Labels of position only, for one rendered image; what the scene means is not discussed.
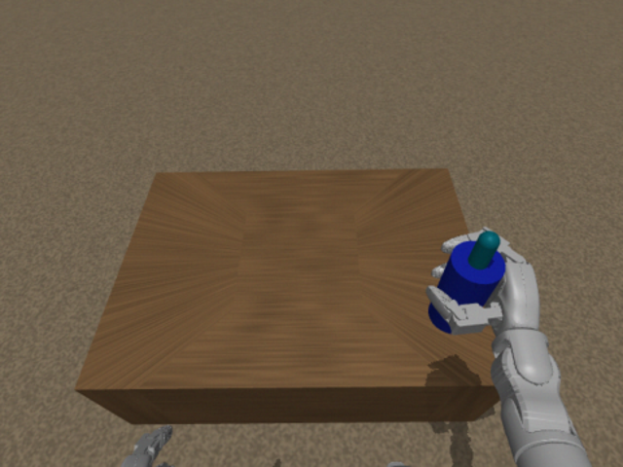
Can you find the bottle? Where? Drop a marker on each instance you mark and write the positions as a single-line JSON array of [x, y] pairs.
[[471, 274]]

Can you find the right robot arm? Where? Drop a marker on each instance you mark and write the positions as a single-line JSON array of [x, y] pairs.
[[534, 417]]

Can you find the left robot hand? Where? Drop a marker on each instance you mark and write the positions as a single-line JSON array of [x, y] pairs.
[[147, 448]]

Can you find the right robot hand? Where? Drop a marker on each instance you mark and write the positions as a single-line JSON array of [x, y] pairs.
[[514, 303]]

